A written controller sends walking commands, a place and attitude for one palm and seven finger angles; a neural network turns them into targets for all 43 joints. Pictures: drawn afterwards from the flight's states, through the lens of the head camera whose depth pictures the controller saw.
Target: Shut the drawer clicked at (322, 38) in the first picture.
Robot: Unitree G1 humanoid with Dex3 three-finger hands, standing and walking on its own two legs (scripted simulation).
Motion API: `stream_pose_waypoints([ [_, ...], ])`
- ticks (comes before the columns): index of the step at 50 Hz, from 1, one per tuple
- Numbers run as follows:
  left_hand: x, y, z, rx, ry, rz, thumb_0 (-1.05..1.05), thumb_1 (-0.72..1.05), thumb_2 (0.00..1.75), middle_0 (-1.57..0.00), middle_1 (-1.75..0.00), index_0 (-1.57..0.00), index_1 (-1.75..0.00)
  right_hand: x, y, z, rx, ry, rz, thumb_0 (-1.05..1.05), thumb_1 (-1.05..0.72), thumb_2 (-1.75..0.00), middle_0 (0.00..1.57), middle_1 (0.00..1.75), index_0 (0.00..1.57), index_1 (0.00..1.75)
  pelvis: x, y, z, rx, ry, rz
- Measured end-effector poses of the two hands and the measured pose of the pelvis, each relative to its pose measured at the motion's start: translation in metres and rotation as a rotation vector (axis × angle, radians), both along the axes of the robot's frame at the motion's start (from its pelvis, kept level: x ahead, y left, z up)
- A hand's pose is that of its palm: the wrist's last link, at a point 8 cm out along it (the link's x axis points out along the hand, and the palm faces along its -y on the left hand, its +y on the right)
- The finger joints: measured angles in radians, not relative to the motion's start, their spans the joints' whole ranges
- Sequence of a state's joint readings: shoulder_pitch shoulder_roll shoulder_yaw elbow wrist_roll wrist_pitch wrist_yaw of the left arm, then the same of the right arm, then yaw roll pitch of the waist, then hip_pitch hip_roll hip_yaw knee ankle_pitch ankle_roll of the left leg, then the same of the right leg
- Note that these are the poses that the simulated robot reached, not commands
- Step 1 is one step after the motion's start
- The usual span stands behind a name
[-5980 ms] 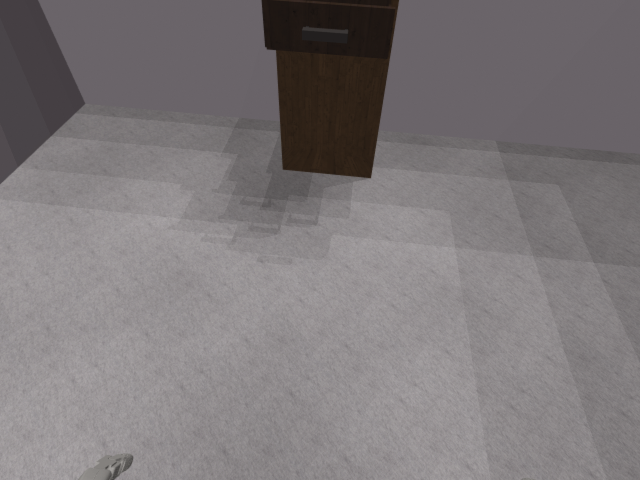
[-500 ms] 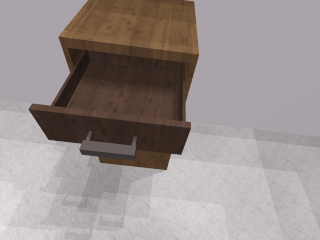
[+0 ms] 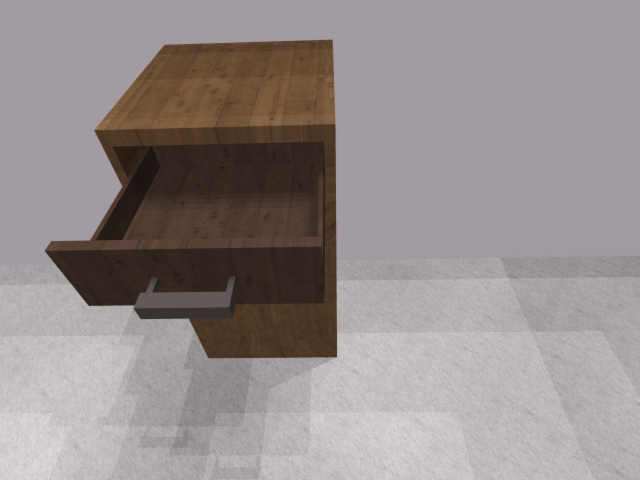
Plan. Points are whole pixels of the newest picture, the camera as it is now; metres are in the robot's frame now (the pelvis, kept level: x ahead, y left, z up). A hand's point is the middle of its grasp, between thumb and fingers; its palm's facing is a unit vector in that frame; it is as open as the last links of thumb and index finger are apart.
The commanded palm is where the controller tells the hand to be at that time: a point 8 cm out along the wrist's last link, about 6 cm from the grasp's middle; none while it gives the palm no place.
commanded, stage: come to a stop and stand still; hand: left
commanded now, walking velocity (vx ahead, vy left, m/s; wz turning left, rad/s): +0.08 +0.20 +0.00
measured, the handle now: (189, 293) +0.38 +0.23 +0.01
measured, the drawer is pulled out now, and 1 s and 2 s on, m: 0.27 0.27 0.27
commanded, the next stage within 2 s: look again from close up in 0.64 s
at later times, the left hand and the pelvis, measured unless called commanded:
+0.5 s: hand out of the picture +0.00 +0.20 -0.19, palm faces +0.09 -0.98 -0.18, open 7.4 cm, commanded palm none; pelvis +0.03 +0.03 -0.01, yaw +0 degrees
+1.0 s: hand out of the picture +0.02 +0.23 -0.18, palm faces +0.00 -0.97 -0.24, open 7.4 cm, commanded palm none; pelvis +0.00 +0.04 -0.01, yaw +1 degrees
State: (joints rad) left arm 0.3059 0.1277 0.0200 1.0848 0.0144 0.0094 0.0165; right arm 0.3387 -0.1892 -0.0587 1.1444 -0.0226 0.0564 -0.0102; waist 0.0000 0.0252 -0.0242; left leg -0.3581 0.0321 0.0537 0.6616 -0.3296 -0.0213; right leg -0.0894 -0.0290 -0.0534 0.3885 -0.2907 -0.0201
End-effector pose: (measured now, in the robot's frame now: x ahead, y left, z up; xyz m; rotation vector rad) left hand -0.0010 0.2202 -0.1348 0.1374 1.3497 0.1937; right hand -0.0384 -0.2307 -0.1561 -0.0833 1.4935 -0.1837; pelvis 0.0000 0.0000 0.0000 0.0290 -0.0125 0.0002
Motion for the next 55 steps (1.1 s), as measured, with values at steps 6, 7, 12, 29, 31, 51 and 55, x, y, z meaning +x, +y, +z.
stream_pose_waypoints([
  [6, -0.019, -0.021, 0.002, -0.027, 0.061, 0.025, 0.01, 0.91, 0.9, -0.2, -0.3, -0.2, -0.3, 0.004, -0.002, 0.0, 0.018, 0.015, 0.02, 0.0, -0.91, -0.9, 0.2, 0.29, 0.19, 0.3, 0.005, -0.004, 0.002, -0.001, 0.005, 0.01],
  [7, -0.022, -0.023, 0.002, -0.03, 0.071, 0.033, 0.01, 0.91, 0.9, -0.2, -0.3, -0.2, -0.3, 0.008, -0.001, 0.0, 0.018, 0.018, 0.027, 0.0, -0.91, -0.9, 0.2, 0.29, 0.19, 0.3, 0.006, -0.003, 0.002, -0.002, 0.006, 0.013],
  [12, -0.036, -0.019, -0.004, -0.043, 0.128, 0.075, 0.01, 0.91, 0.9, -0.2, -0.3, -0.2, -0.3, 0.044, 0.007, -0.001, 0.002, -0.011, 0.065, 0.0, -0.91, -0.9, 0.2, 0.29, 0.19, 0.3, 0.012, 0.006, -0.001, -0.004, 0.011, 0.018],
  [29, 0.008, 0.035, -0.022, -0.025, 0.073, 0.029, 0.01, 0.91, 0.9, -0.19, -0.3, -0.2, -0.3, 0.138, 0.053, 0.008, -0.028, -0.26, 0.108, 0.0, -0.92, -0.9, 0.2, 0.3, 0.2, 0.3, 0.025, 0.036, -0.008, -0.018, -0.005, 0.004],
  [31, 0.016, 0.037, -0.02, -0.02, 0.052, 0.015, 0.01, 0.91, 0.9, -0.19, -0.3, -0.2, -0.3, 0.134, 0.052, 0.009, -0.029, -0.261, 0.099, -0.01, -0.92, -0.9, 0.2, 0.3, 0.2, 0.3, 0.024, 0.037, -0.007, -0.018, -0.006, 0.005],
  [51, 0.016, 0.055, -0.013, 0.034, 0.005, -0.064, 0.01, 0.91, 0.9, -0.2, -0.3, -0.2, -0.3, 0.032, 0.042, -0.007, -0.005, -0.09, 0.081, 0.0, -0.91, -0.9, 0.2, 0.29, 0.2, 0.3, 0.0, 0.04, -0.014, -0.029, -0.003, 0.01],
  [55, 0.012, 0.054, -0.01, 0.042, 0.02, -0.062, 0.01, 0.91, 0.9, -0.2, -0.3, -0.2, -0.3, 0.028, 0.047, -0.009, 0.02, -0.082, 0.078, 0.0, -0.91, -0.9, 0.2, 0.29, 0.2, 0.3, -0.001, 0.036, -0.013, -0.02, -0.001, 0.006],
])
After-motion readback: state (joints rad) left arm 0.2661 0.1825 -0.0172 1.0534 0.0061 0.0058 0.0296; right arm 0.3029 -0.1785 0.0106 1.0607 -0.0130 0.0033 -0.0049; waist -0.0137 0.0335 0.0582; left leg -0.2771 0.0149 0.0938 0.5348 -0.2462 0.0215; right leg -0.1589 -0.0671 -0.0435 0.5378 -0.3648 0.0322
